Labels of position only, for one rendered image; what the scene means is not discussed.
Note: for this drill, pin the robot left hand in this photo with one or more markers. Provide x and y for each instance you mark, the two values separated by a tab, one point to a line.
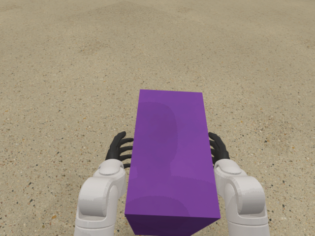
116	149

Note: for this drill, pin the robot left forearm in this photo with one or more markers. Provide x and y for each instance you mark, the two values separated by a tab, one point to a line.
98	199

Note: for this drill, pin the robot right hand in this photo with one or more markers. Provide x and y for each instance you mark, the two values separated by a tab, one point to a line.
219	152

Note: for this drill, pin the carton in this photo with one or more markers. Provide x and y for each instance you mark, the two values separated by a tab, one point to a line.
171	187

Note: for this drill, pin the robot right forearm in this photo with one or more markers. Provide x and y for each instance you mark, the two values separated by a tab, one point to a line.
244	199

